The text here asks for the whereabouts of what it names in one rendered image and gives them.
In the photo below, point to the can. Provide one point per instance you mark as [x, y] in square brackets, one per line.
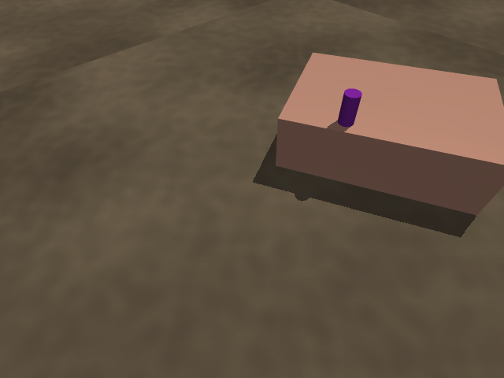
[349, 107]

